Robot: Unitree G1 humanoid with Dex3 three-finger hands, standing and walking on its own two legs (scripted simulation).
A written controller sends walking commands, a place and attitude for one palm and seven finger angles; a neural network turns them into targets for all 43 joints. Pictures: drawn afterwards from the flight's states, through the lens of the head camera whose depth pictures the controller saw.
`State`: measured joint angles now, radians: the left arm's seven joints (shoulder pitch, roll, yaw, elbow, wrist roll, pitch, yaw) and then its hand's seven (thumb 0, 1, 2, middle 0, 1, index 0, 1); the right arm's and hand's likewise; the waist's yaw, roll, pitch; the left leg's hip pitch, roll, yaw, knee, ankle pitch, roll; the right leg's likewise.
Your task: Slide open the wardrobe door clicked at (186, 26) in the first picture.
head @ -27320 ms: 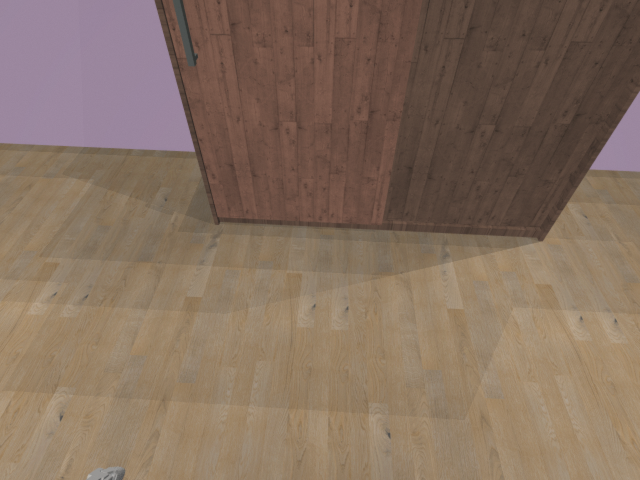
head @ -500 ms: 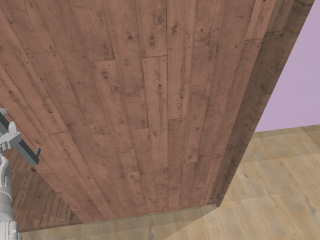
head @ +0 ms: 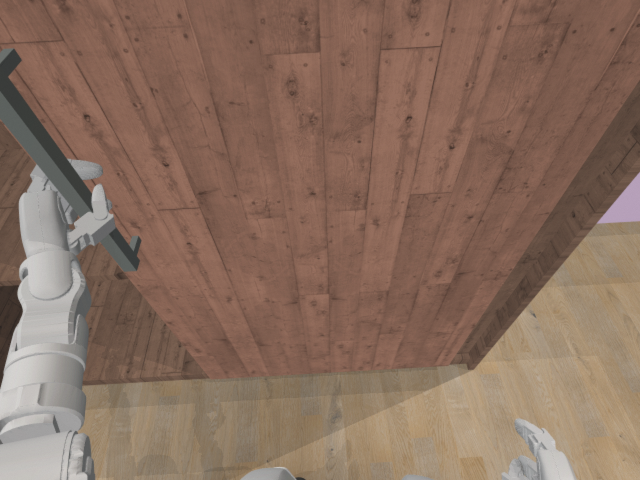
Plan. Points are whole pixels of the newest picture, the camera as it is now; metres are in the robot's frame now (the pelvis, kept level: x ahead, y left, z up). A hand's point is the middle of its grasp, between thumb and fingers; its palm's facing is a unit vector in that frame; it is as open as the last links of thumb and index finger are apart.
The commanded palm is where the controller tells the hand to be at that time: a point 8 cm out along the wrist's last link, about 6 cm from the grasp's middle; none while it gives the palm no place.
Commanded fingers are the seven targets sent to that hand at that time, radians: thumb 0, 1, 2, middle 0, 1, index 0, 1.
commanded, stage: stop walking and hold the door there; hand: left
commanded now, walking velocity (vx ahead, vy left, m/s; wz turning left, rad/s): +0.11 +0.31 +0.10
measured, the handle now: (82, 183) +0.41 +0.33 +0.14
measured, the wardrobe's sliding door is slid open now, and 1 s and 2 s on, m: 0.63 0.63 0.63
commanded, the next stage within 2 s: loosen the grip on the handle in 1.32 s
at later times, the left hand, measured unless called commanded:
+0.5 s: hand (104, 218) +0.37 +0.29 +0.12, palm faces +0.40 -0.90 -0.20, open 5.7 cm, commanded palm +0.34 +0.29 +0.11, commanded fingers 0.00 0.90 0.90 -0.45 -1.40 -0.45 -1.40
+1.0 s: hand (106, 217) +0.37 +0.29 +0.12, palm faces +0.46 -0.86 -0.21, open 6.0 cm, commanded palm +0.33 +0.29 +0.11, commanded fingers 0.00 0.90 0.90 -0.45 -1.40 -0.45 -1.40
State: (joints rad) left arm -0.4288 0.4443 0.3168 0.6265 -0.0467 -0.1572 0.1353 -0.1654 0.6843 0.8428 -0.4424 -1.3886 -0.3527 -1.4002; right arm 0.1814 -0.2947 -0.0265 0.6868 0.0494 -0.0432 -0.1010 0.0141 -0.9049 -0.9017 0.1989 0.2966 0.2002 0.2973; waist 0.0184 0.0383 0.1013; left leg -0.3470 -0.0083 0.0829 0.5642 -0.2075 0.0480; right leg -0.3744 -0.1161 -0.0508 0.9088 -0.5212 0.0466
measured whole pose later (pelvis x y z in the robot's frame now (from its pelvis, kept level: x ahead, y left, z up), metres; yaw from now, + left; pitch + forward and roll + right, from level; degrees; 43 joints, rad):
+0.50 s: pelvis -0.03 +0.04 +0.01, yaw -1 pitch -1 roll -1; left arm -0.46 0.39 0.23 0.56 -0.08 -0.03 0.17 -0.09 0.76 0.81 -0.38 -1.37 -0.27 -1.40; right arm 0.24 -0.26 0.04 0.69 0.03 -0.08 -0.10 0.01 -0.90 -0.90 0.20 0.30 0.20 0.30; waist 0.01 0.02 0.08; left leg -0.30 -0.02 0.12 0.39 -0.08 0.09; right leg -0.23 0.00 -0.01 0.71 -0.47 -0.01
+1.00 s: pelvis -0.01 +0.01 +0.01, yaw -2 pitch +1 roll +0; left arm -0.40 0.42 0.29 0.58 -0.10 -0.04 0.16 -0.08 0.74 0.85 -0.38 -1.29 -0.21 -1.40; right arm 0.24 -0.25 0.04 0.70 0.04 -0.09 -0.09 0.01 -0.90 -0.90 0.20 0.30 0.21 0.30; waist 0.03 0.02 0.01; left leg -0.33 0.01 0.11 0.44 -0.13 0.04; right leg -0.13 0.02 -0.05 0.44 -0.33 -0.02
